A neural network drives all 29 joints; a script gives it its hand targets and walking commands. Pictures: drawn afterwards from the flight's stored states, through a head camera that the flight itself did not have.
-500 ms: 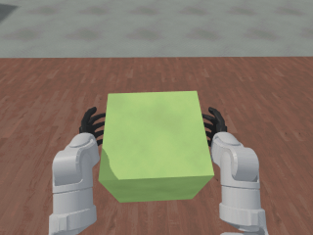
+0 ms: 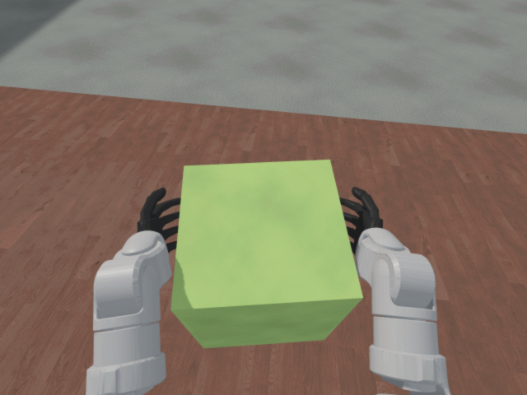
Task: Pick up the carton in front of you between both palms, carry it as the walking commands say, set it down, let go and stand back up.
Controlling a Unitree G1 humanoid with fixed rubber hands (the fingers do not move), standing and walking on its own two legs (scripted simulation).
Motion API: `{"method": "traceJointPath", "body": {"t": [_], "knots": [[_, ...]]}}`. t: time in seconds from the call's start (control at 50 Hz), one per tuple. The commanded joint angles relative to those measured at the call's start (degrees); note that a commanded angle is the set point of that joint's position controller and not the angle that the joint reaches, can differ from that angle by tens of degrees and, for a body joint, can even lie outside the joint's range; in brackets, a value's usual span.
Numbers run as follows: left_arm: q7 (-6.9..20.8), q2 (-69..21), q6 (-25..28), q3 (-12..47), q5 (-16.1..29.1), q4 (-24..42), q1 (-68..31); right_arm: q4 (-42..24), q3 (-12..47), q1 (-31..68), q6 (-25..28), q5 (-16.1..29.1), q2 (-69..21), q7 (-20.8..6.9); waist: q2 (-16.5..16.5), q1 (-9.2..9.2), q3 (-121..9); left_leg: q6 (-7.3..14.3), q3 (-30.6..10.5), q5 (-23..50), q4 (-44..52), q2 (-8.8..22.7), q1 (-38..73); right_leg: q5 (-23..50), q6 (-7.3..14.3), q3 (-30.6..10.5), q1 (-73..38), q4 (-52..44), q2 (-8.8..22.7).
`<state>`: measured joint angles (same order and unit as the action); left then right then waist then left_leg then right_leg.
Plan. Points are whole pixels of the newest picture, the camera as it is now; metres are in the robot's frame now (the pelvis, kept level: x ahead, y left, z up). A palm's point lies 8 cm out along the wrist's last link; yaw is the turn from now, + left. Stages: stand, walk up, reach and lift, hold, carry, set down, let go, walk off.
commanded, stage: carry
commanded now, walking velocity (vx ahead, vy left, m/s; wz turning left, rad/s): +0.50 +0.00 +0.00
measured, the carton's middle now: (261, 262) +0.33 +0.02 +0.02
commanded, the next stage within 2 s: none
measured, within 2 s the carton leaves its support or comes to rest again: neither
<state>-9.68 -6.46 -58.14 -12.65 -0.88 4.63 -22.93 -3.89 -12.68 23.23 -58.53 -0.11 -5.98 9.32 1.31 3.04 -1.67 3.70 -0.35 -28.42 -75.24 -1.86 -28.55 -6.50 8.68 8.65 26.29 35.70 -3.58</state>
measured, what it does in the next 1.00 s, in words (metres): goes down: left foot 0.04 m lower, then right foot 0.05 m lower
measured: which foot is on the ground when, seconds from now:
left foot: up 0.00-0.34, down 0.36-0.88, up 0.90-1.00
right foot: down 0.00-0.34, up 0.36-0.86, down 0.88-1.00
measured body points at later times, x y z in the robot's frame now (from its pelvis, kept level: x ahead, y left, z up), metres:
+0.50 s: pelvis +0.31 +0.02 -0.04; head +0.33 +0.02 +0.41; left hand +0.66 +0.15 +0.04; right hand +0.63 -0.16 +0.04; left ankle +0.35 +0.06 -0.76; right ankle +0.20 -0.09 -0.66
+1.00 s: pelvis +0.61 -0.04 -0.09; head +0.63 -0.04 +0.36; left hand +0.94 +0.12 -0.01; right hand +0.95 -0.18 -0.01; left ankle +0.50 +0.08 -0.70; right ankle +0.66 -0.08 -0.81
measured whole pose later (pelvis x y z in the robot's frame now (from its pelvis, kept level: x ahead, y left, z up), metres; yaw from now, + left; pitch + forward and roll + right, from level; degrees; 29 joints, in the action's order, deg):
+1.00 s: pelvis +0.61 -0.04 -0.09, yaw +0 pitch +5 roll +1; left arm -9.4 -7.1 -57.7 -13.1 -1.7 2.5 -21.9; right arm -1.4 -12.3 22.5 -58.2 0.0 -5.6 9.2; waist 1.2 1.9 -3.9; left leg 3.5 0.2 -29.5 -75.5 -2.3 -28.4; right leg -6.6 7.8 7.1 27.4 37.1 -2.7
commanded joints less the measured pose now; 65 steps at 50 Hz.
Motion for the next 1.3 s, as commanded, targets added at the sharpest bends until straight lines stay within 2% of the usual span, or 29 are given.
{"method": "traceJointPath", "body": {"t": [0.0,0.1,0.2,0.24,0.28,0.3,0.32,0.34,0.36,0.38,0.42,0.44,0.48,0.58,0.72,0.74,0.78,0.8,0.82,0.84,0.86,0.9,0.94,1.0,1.06,1.12,1.22,1.26,1.28], "knots": [[4.5,-48.6,3.1,41.1,16.5,8.7,-37.4,-5.7,33.3,30.9,3.5,6.1,-45.2,-1.0,3.2,-0.58,-22.7,-1.0,1.2,7.2,13.4,2.9,-9.5,17.8,4.2,-25.0,-23.4,-13.1,18.2],[4.8,-45.0,4.2,39.9,14.9,5.6,-29.9,-7.2,35.6,27.0,5.1,5.2,-42.8,-0.6,4.4,1.28,-22.5,-0.4,4.1,23.7,26.9,2.5,-13.0,39.0,-0.8,-14.9,-32.2,-9.2,13.3],[3.6,-41.2,3.8,38.2,12.7,5.0,-25.7,-8.7,35.9,25.2,4.3,5.3,-39.4,-0.6,4.1,3.17,-18.1,0.4,9.4,35.8,45.8,-1.4,-7.0,38.4,-2.4,-9.4,-34.7,-5.4,8.3],[2.8,-39.8,3.2,37.3,11.8,5.0,-25.2,-8.9,35.2,25.2,3.4,5.4,-37.7,-0.5,4.5,1.70,-17.9,1.1,10.9,39.1,50.5,-3.1,2.0,38.1,-2.4,-8.1,-31.4,0.0,8.5],[2.1,-38.3,2.2,36.2,10.9,4.0,-25.4,-7.3,33.4,23.2,2.4,4.8,-35.7,-0.4,2.4,-3.26,-20.5,2.9,8.7,42.4,54.2,-0.9,17.3,31.9,-4.4,-5.7,-24.4,13.5,7.8],[1.6,-37.3,1.6,35.6,10.5,3.2,-25.4,-6.1,32.2,22.2,1.9,4.4,-34.1,-0.1,-2.0,-5.54,-22.5,4.9,3.1,52.3,50.7,6.1,29.6,18.1,-6.2,-4.9,-13.4,22.3,6.2],[1.3,-36.8,0.9,34.9,10.4,3.2,-26.2,-5.0,31.3,21.8,1.6,4.2,-32.7,0.4,-12.1,-6.24,-25.5,11.6,-12.9,73.5,42.1,19.3,43.3,-16.2,-8.0,-5.1,4.1,36.1,1.3],[0.9,-36.3,0.2,34.6,9.9,2.8,-25.8,-4.5,31.0,22.0,1.4,4.4,-32.3,0.8,-16.2,-7.67,-31.1,17.3,-27.5,64.9,42.0,24.8,50.9,-30.1,-7.9,-8.5,16.2,47.1,-2.0],[0.5,-36.7,-0.2,33.8,10.0,2.7,-27.5,-4.5,30.9,24.2,1.1,5.4,-32.7,1.1,-13.3,-8.29,-29.6,18.2,-33.9,48.8,45.4,25.0,48.6,-29.2,-5.2,-11.2,21.8,48.9,0.1],[0.2,-38.4,0.1,32.8,10.2,4.7,-28.4,-6.9,33.2,27.7,1.1,8.1,-36.6,0.6,-7.2,-8.05,-28.2,17.8,-32.8,34.5,48.2,23.0,45.4,-27.1,-4.4,-13.4,22.7,46.6,1.5],[0.3,-41.0,0.9,31.3,8.5,3.1,-29.2,-8.7,37.4,34.5,1.7,12.6,-42.7,-1.5,-0.4,-5.72,-21.6,13.0,-22.7,30.3,53.0,18.5,29.6,-19.5,-5.3,-11.7,15.8,36.7,4.9],[0.5,-41.9,1.5,30.6,7.5,2.9,-29.2,-9.2,38.7,36.6,2.2,14.0,-44.6,-2.3,-0.3,-4.95,-20.7,11.4,-20.0,29.0,54.2,17.2,25.1,-18.4,-5.5,-10.5,12.8,32.2,5.4],[0.6,-42.5,2.3,31.0,5.5,2.2,-28.3,-8.3,39.9,37.1,3.0,14.7,-46.0,-3.1,-2.8,-4.89,-21.2,11.4,-17.5,32.1,54.2,16.6,23.8,-15.1,-5.8,-9.2,11.8,28.1,5.2],[0.9,-43.0,3.5,33.9,5.2,3.1,-26.9,-6.4,38.9,32.8,4.1,13.8,-45.1,-3.6,-7.7,-6.90,-21.0,8.1,-8.0,55.1,50.1,12.9,32.1,-0.9,-6.7,-7.0,16.5,15.3,5.6],[0.7,-38.1,2.3,34.9,6.9,5.6,-26.5,-6.0,36.7,26.9,3.3,10.9,-39.9,-1.9,-6.9,-9.36,-17.1,5.3,-1.5,50.6,45.1,7.3,33.4,16.8,-4.6,-0.7,7.2,-8.2,1.5],[0.6,-37.0,1.7,34.0,6.5,4.5,-25.2,-5.3,36.4,26.1,2.9,10.3,-39.0,-1.6,-7.2,-8.88,-17.1,5.1,-1.1,51.1,41.9,7.4,32.8,17.5,-3.8,-0.6,4.0,-10.9,1.2],[0.5,-35.2,0.8,31.8,5.2,1.9,-21.5,-4.1,36.1,25.8,1.9,9.5,-38.2,-1.0,-6.1,-4.59,-19.8,2.7,1.8,51.6,29.3,6.3,28.7,20.7,-2.7,0.2,-9.5,-15.7,1.1],[0.4,-34.5,0.4,30.5,4.4,1.4,-20.9,-3.7,35.9,26.4,1.4,9.4,-38.0,-0.9,-3.6,-1.85,-22.1,1.4,3.1,43.1,21.4,5.2,21.5,23.9,-2.5,-2.1,-20.1,-13.6,4.7],[0.2,-33.4,0.2,28.9,3.9,0.8,-20.3,-4.0,35.5,28.5,0.9,9.8,-37.8,-0.9,4.7,0.49,-24.7,-0.3,3.4,23.5,8.8,2.1,6.0,44.9,1.2,-13.4,-34.2,-4.8,14.8],[-0.3,-32.8,0.0,28.6,4.4,1.0,-22.0,-4.1,35.1,29.1,0.5,10.1,-38.6,-0.7,15.8,0.57,-29.5,-1.6,0.6,-9.0,-5.0,-3.3,-11.5,51.8,9.1,-32.1,-47.0,-0.2,25.7],[-0.5,-33.5,-0.1,28.8,5.8,1.0,-22.9,-3.6,34.5,30.4,0.2,10.1,-38.4,-0.4,14.2,0.48,-31.1,-0.1,-2.1,-8.5,-11.2,-1.9,-17.7,35.1,12.1,-39.4,-47.8,-2.6,27.8],[0.6,-39.2,0.3,32.4,8.7,3.1,-27.5,-4.6,33.6,30.4,0.7,9.3,-41.0,0.2,3.8,0.67,-26.4,-0.1,-2.2,-2.6,-5.8,1.3,-20.3,9.7,10.4,-37.8,-36.9,-8.7,24.1],[2.4,-44.8,1.8,36.2,11.8,5.0,-34.0,-4.1,32.9,32.1,2.1,8.0,-44.3,-0.3,-1.4,-0.68,-22.4,-0.5,-1.8,1.3,2.9,3.5,-14.0,6.4,7.6,-32.0,-24.4,-11.4,20.5],[4.0,-47.7,3.9,39.8,14.9,7.3,-37.8,-3.6,33.1,31.5,4.2,6.5,-46.0,-0.8,2.5,-1.57,-22.3,-0.9,0.6,7.0,10.4,3.5,-10.0,8.6,4.0,-26.6,-19.9,-13.9,18.3],[4.5,-45.9,4.8,39.3,15.0,5.9,-33.6,-4.7,34.7,28.9,5.5,5.6,-44.5,-0.4,4.8,-0.20,-22.9,-1.2,1.4,15.7,16.6,4.0,-14.6,26.2,2.1,-21.1,-27.4,-11.7,16.9],[4.2,-43.3,4.8,38.2,13.6,4.5,-29.0,-6.3,35.6,27.6,5.6,5.6,-42.5,-0.1,4.7,1.00,-21.6,-0.8,3.6,24.0,25.5,3.1,-15.3,36.1,-0.5,-16.4,-31.1,-9.7,13.2],[2.8,-39.5,3.7,36.9,12.2,4.6,-25.8,-7.9,35.1,25.7,4.0,5.8,-38.5,0.0,4.4,3.12,-17.8,0.2,8.5,35.1,44.3,-0.6,-9.6,35.9,-2.0,-11.3,-34.5,-6.2,8.7],[2.2,-38.3,2.9,36.1,11.3,4.1,-24.9,-7.5,34.2,24.7,2.9,5.4,-36.7,0.0,4.5,2.18,-17.4,1.1,10.1,38.5,50.0,-2.5,-1.0,36.0,-2.1,-9.8,-31.6,-1.7,8.6],[1.9,-37.9,2.4,35.8,10.8,3.8,-24.7,-6.9,33.4,24.1,2.3,5.2,-35.8,0.0,4.9,0.41,-18.0,1.4,9.4,39.7,52.1,-2.5,4.5,35.5,-2.6,-9.3,-29.7,3.0,8.8]]}}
